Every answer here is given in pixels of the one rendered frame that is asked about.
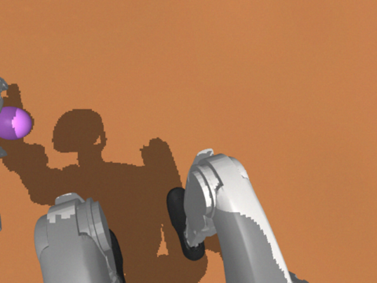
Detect ball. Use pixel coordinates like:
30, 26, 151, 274
0, 106, 32, 140

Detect right robot hand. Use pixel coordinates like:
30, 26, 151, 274
289, 271, 309, 283

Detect left robot foot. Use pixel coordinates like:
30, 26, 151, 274
109, 229, 126, 283

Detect right robot foot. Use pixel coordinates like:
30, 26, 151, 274
167, 187, 205, 261

